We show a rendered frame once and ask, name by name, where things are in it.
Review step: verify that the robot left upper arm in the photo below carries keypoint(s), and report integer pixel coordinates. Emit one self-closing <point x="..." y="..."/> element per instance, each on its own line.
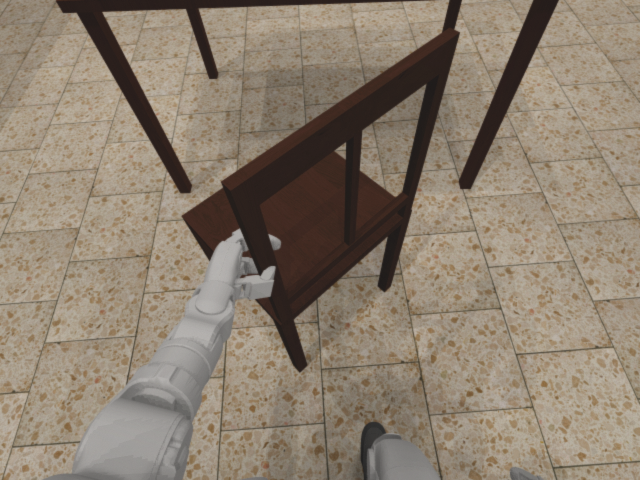
<point x="134" y="441"/>

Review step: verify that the right robot foot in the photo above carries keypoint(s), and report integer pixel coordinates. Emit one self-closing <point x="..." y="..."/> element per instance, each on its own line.
<point x="370" y="433"/>

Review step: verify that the table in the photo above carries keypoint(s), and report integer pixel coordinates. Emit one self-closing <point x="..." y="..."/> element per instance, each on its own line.
<point x="90" y="13"/>

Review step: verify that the robot right thigh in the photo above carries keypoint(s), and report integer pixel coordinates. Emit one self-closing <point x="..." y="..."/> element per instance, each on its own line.
<point x="396" y="459"/>

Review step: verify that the robot left forearm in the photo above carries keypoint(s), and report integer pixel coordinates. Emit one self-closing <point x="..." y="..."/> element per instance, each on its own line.
<point x="183" y="364"/>

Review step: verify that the left robot hand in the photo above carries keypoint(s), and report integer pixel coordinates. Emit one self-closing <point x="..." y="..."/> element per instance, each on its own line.
<point x="227" y="264"/>

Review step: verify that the chair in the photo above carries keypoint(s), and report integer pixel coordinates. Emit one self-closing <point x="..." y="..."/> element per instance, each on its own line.
<point x="327" y="214"/>

